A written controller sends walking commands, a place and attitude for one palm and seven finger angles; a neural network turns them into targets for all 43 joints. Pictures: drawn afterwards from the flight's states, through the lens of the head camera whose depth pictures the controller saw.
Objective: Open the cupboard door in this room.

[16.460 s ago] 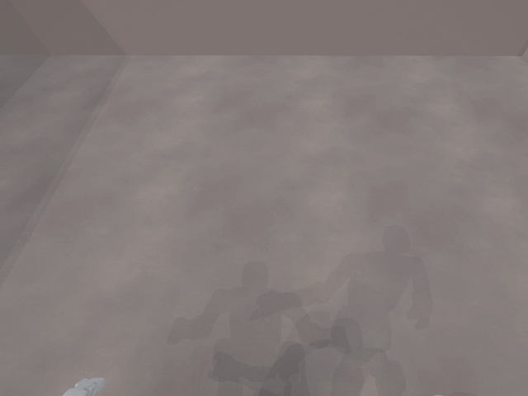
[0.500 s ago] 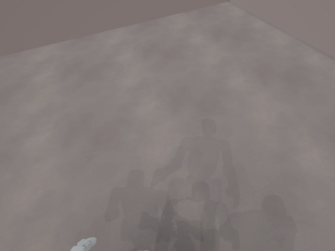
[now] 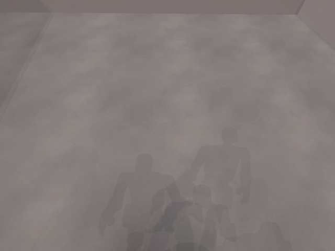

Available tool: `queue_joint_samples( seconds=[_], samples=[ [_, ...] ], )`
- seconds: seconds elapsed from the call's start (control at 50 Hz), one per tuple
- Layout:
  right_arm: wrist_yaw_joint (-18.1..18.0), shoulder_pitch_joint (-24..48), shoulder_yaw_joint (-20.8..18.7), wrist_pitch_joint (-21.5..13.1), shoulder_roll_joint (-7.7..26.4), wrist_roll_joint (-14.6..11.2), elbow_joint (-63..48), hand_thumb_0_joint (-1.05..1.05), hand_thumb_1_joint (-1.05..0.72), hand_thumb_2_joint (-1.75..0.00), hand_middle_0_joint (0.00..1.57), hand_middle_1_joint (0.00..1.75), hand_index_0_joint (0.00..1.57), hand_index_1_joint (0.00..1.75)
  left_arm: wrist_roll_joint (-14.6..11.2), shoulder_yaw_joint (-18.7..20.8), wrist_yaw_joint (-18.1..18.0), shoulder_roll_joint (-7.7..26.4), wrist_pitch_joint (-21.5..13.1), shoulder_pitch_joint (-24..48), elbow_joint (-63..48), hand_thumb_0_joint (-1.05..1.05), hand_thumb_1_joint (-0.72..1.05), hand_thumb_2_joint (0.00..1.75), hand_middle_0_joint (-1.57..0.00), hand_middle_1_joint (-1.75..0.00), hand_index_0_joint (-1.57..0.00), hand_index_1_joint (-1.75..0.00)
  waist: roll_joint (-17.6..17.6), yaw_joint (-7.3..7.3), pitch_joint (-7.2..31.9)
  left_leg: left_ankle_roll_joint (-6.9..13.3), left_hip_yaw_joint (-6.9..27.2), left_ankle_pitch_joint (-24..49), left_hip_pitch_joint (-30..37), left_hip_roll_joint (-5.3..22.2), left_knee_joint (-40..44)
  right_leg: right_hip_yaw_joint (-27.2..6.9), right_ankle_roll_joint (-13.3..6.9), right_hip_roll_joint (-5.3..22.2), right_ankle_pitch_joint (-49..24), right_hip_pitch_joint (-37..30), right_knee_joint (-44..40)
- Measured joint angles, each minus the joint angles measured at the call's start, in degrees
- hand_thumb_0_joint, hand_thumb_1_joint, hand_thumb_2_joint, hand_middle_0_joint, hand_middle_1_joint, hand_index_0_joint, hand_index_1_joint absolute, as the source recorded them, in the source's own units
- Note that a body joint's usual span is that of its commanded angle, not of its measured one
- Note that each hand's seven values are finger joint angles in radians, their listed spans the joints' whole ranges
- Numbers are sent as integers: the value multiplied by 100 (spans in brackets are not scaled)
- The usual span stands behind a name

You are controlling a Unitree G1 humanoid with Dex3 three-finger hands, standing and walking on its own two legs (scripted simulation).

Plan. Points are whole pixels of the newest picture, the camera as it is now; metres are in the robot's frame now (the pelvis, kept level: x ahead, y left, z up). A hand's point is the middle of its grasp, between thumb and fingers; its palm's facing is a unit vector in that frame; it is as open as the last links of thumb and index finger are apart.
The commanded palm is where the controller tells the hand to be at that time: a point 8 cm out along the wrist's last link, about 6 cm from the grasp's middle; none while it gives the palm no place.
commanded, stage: turn or walk to find it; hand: left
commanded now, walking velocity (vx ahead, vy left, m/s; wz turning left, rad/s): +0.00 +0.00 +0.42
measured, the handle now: out of the picture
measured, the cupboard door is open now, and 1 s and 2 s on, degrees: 0 0 0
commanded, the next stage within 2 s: stand and wait in 0.72 s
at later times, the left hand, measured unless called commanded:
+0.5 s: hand out of the picture +0.04 +0.17 -0.13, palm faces +0.21 -0.94 -0.28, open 7.4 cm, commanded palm none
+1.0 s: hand out of the picture -0.14 +0.20 -0.17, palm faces +0.47 -0.85 -0.25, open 7.4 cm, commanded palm none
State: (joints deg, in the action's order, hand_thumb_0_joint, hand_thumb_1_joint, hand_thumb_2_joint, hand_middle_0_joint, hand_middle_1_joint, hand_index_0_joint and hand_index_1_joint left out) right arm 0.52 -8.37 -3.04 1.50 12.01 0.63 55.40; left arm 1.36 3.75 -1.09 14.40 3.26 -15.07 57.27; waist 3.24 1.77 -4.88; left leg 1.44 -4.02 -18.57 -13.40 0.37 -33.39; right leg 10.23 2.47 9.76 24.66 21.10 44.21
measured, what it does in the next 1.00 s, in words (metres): steps on the spot, turning left: right foot, then left foot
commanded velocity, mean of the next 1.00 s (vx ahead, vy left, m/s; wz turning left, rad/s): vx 0.00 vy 0.00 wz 0.43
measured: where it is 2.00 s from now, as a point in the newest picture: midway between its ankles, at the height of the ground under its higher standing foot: outside the picture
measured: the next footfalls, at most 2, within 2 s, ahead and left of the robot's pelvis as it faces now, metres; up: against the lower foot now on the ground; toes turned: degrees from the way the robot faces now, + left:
right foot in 0.38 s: +0.04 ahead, -0.12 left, +0.00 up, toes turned +5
left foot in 0.90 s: -0.06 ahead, +0.11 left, +0.00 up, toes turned +28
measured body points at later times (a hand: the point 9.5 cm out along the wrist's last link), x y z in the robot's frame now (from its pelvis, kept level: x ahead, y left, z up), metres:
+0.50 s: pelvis -0.02 -0.04 +0.01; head +0.02 -0.08 +0.46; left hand +0.03 +0.21 -0.11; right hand +0.07 -0.28 -0.16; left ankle -0.05 +0.10 -0.66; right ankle +0.00 -0.13 -0.73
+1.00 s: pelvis -0.06 -0.01 +0.00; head -0.04 +0.03 +0.45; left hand -0.16 +0.24 -0.15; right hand +0.15 -0.19 -0.12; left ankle -0.10 +0.09 -0.73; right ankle -0.01 -0.13 -0.68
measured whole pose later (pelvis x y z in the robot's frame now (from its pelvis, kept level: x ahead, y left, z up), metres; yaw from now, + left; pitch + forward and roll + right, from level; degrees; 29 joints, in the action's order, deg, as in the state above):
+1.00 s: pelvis -0.06 -0.01 +0.00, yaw +26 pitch -1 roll +0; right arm 0.3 -7.1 -2.5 1.0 11.6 0.9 54.4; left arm 1.2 3.9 -1.0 15.2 4.3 -13.9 57.7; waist 2.6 1.5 -5.2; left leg 1.8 -3.1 -17.7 -14.9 0.3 -33.6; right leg 7.0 3.5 6.9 29.7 23.4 55.6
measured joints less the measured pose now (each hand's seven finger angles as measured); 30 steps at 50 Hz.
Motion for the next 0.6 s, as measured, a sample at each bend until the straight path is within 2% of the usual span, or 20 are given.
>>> queue_joint_samples(
  seconds=[0.04, 0.08, 0.14, 0.26, 0.32, 0.36, 0.38, 0.4, 0.44, 0.46, 0.52, 0.6],
  samples=[
    [-38, 21, 44, -31, -81, 19, -42, 0, -91, -90, 20, 29, 20, 30, 0, 30, -2, 72, 125, 58, 89, 1, 91, 90, -20, -30, -20, -30, 8, -14, 34, -13, 71, 9, 31, -13, 90, -362, 81, -181, 226, 292, 829],
    [-70, 24, 85, -38, -126, 23, -47, 0, -91, -90, 20, 29, 20, 30, -3, 45, 34, 101, 133, 133, 107, 1, 91, 90, -20, -30, -20, -30, -28, -17, 64, -28, 164, 158, 97, -33, 326, -557, 137, -301, 45, 494, 1391],
    [-81, 13, 110, -52, -156, 16, -41, 0, -91, -90, 20, 30, 20, 30, -14, 29, 62, 90, 68, 229, 27, 1, 91, 90, -20, -30, -20, -30, -96, -19, 97, 3, 286, 382, 158, -85, 629, -704, 217, -391, -159, 600, 1666],
    [-70, -90, 68, -46, -167, 36, -66, 0, -90, -90, 20, 30, 20, 30, -39, -28, 44, -31, 13, 490, -177, 1, 91, 90, -20, -30, -20, -30, -221, -148, 110, -26, 538, 562, 58, -197, 761, -834, 270, -529, 9, 339, 1006],
    [-65, -165, 25, -2, -121, 57, -57, 0, -90, -90, 20, 30, 20, 30, -61, -73, 40, -134, -30, 640, -281, 1, 91, 90, -20, -30, -20, -30, -325, -249, 96, -95, 681, 563, -82, -239, 641, -838, 226, -633, 63, 39, 269],
    [-61, -226, -11, 35, -73, 54, -37, 0, -90, -90, 20, 30, 20, 30, -75, -109, 42, -205, -94, 701, -357, 1, 91, 90, -20, -30, -20, -30, -401, -294, 103, -167, 774, 522, -216, -267, 481, -798, 189, -708, -230, -259, -442],
    [-58, -272, -31, 50, -53, 42, -30, 0, -90, -90, 20, 30, 20, 30, -74, -128, 45, -226, -144, 703, -404, 1, 91, 90, -20, -30, -20, -30, -416, -304, 122, -213, 814, 474, -305, -301, 349, -763, 169, -719, -541, -471, -943],
    [-52, -296, -62, 63, 9, 19, -10, 0, -90, -90, 20, 30, 20, 30, -53, -142, 33, -298, -204, 723, -414, 1, 91, 90, -20, -30, -20, -30, -548, -311, 101, -243, 898, 396, -407, -258, 147, -673, 2, -791, -699, -543, -1105],
    [-56, -344, -126, 131, 89, 13, 33, 0, -91, -90, 20, 30, 20, 30, -22, -194, 31, -411, -280, 708, -462, 1, 91, 90, -20, -30, -20, -30, -671, -344, 62, -262, 940, -458, -731, -301, -751, -512, -330, -790, -672, -561, -1024],
    [-53, -370, -147, 179, 112, 19, 56, 0, -91, -90, 20, 30, 20, 30, -24, -203, 24, -448, -295, 667, -490, 1, 91, 90, -20, -30, -20, -30, -653, -335, 65, -266, 894, -712, -918, -346, -1338, -469, -422, -740, -649, -590, -1035],
    [-9, -418, -198, 245, 203, 42, 123, 0, -91, -90, 20, 30, 20, 30, -30, -224, 6, -544, -281, 543, -480, 1, 91, 90, -20, -30, -20, -30, -651, -343, 49, -336, 739, -564, -1335, -274, -2773, -328, -497, -649, -734, -775, -1279],
    [26, -488, -215, 270, 262, 49, 191, 0, -91, -90, 20, 29, 20, 30, -20, -234, -8, -600, -291, 387, -396, 1, 91, 90, -20, -30, -20, -30, -616, -352, 45, -484, 661, -214, -1449, -35, -3357, -122, -501, -563, -842, -929, -1509]
  ],
)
